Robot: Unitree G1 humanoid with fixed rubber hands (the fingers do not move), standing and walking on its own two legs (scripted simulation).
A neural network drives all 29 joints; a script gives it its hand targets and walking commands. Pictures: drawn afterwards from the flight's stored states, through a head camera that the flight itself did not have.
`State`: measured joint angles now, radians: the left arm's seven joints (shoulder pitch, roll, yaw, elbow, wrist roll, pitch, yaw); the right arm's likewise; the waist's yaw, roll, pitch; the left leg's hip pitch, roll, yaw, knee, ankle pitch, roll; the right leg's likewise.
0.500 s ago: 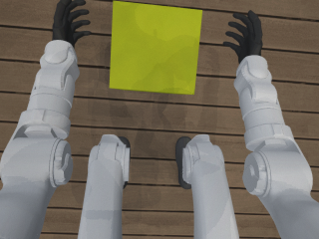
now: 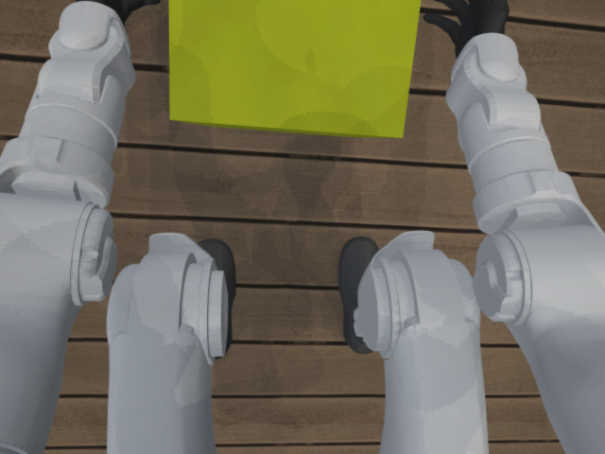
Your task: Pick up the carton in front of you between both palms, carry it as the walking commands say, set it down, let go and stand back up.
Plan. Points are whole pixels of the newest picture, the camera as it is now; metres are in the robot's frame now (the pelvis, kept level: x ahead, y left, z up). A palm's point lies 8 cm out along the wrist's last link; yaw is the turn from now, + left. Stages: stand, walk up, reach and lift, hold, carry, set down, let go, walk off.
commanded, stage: reach and lift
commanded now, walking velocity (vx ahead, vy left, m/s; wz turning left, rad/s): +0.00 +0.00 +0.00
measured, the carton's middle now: (290, 42) +0.52 +0.01 -0.24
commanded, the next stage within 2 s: none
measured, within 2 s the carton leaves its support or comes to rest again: leaves its support in 0.62 s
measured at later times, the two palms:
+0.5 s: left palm (136, 1) +0.53 +0.16 -0.18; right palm (446, 33) +0.52 -0.14 -0.17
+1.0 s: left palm out of the picture +0.50 +0.17 -0.04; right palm (525, 7) +0.50 -0.13 -0.03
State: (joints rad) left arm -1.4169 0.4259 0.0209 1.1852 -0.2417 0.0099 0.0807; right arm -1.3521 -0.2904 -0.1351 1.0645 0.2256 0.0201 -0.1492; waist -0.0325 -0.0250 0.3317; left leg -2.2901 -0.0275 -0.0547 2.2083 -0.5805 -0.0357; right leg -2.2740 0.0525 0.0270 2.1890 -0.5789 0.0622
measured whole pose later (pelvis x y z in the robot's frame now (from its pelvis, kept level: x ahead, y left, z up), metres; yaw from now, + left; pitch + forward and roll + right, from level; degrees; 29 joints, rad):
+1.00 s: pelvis -0.01 +0.00 +0.04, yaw +2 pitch +40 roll -1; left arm -1.20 0.17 0.26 0.91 0.02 0.29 0.09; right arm -1.09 -0.02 -0.46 0.71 -0.06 0.26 -0.12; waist -0.02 -0.03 -0.01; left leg -2.20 -0.10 -0.08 2.04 -0.53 -0.07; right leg -2.19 0.10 0.06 2.04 -0.55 0.08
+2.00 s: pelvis +0.07 +0.00 +0.32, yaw +3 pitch +25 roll +0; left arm -0.47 -0.08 0.32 0.64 0.16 0.30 0.05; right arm -0.46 0.14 -0.36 0.57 -0.18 0.27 -0.04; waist -0.02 0.01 -0.23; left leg -1.08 -0.09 -0.13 1.09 -0.43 -0.03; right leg -1.07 0.08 0.12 1.09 -0.44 0.03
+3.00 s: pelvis +0.09 -0.01 +0.41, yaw +4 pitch -4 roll +0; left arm -0.33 -0.15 0.31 0.41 0.30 0.64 -0.01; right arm -0.35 0.18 -0.32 0.39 -0.30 0.61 0.02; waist -0.01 -0.01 -0.01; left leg -0.16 -0.03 -0.16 0.44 -0.21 -0.03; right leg -0.15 0.05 0.12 0.45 -0.22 0.00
